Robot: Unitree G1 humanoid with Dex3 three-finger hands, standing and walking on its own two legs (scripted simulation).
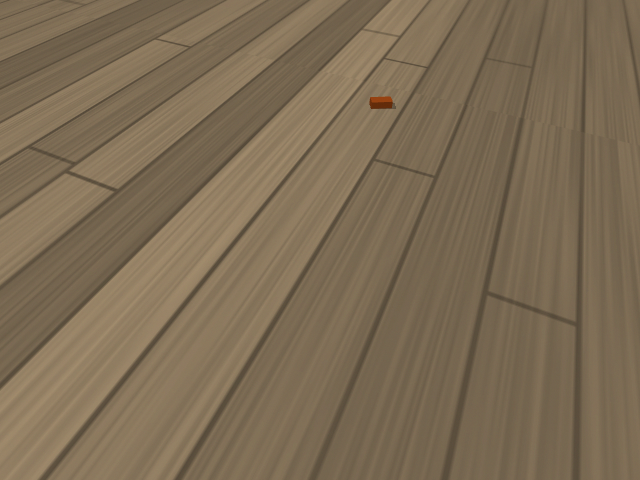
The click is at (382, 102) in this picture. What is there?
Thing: flat box
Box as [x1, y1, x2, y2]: [369, 96, 392, 108]
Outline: 390,96 370,97 369,103 371,108 391,107 392,101
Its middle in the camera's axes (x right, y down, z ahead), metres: +0.37 -0.86 +2.38
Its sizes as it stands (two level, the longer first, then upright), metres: 0.128 0.064 0.042
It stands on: the floor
